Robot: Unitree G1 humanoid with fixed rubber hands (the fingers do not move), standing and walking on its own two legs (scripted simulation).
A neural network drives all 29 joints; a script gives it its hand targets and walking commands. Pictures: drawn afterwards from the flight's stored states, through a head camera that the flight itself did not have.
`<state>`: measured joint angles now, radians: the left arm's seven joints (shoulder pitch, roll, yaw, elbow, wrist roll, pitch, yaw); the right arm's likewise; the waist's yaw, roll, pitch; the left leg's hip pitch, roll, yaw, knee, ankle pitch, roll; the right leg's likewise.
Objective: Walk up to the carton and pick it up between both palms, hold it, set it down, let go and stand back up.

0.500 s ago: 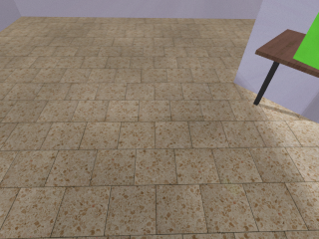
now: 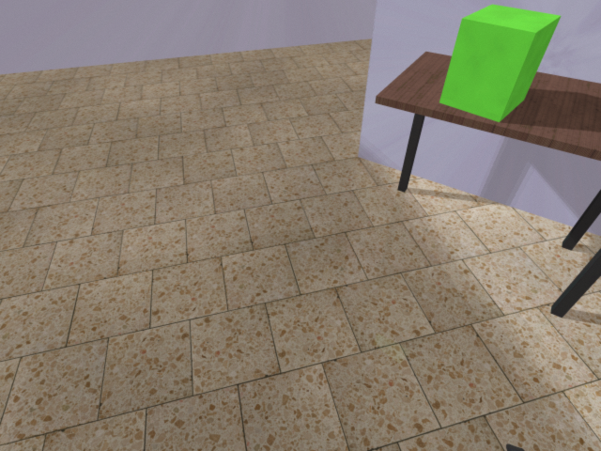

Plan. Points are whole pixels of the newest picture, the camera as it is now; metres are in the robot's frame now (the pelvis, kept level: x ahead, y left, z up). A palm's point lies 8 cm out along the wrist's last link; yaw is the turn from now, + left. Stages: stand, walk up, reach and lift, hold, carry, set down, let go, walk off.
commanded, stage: walk up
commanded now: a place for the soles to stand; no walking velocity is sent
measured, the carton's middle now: (495, 62) +1.19 -0.61 +0.06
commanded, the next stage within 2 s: none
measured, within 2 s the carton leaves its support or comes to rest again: neither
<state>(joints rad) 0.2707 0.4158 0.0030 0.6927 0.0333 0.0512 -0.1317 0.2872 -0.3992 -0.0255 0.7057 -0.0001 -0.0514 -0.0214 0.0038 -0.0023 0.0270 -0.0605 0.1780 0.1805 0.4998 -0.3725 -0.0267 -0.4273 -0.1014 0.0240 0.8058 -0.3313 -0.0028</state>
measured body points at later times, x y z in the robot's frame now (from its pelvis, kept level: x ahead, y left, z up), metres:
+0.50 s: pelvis +0.21 -0.03 -0.01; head +0.23 -0.05 +0.44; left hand +0.28 +0.27 -0.10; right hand +0.34 -0.35 -0.08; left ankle +0.34 +0.07 -0.73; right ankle +0.08 -0.15 -0.73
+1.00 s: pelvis +0.40 -0.12 -0.03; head +0.41 -0.15 +0.42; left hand +0.65 +0.11 -0.09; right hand +0.36 -0.44 -0.13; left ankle +0.36 +0.06 -0.69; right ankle +0.45 -0.26 -0.73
